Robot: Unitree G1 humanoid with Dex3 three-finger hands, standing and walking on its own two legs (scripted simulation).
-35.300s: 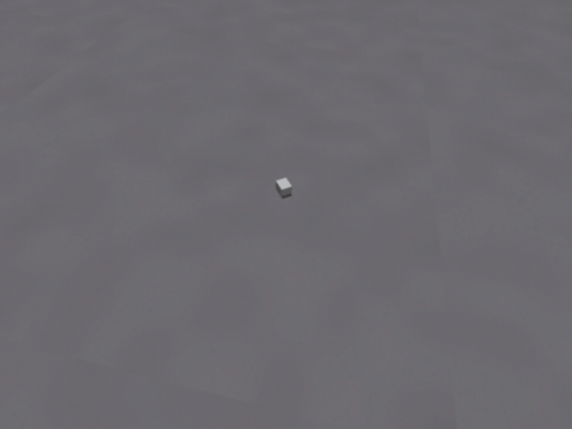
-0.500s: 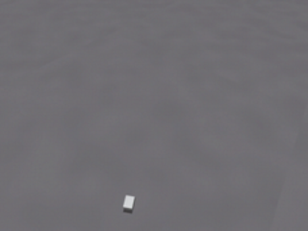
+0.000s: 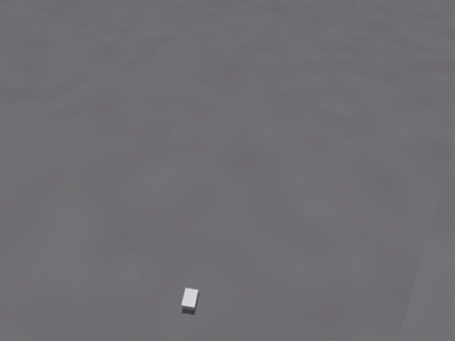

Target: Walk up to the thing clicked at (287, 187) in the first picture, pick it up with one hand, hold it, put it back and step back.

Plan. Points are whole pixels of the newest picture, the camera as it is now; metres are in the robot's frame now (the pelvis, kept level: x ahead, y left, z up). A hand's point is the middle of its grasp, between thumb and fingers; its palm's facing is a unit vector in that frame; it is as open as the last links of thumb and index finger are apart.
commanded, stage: stand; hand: left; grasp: from above
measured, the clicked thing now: (190, 299) +0.40 +0.15 -0.76
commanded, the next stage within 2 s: step back in 0.80 s
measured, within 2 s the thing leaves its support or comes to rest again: neither
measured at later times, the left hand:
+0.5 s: hand out of the picture +0.07 +0.24 -0.16, palm faces +0.02 -0.94 -0.33, open 7.4 cm
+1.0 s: hand out of the picture +0.08 +0.28 -0.16, palm faces -0.02 -0.93 -0.38, open 7.4 cm
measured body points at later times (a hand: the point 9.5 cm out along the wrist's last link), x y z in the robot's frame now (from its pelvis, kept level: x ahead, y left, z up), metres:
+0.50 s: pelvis +0.00 +0.00 +0.00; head +0.01 -0.01 +0.45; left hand +0.07 +0.29 -0.13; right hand +0.08 -0.30 -0.14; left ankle -0.01 +0.13 -0.75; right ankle +0.00 -0.12 -0.75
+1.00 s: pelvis -0.03 +0.01 -0.01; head +0.03 +0.01 +0.44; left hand +0.08 +0.32 -0.14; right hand +0.06 -0.31 -0.13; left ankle -0.04 +0.13 -0.71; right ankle +0.00 -0.12 -0.75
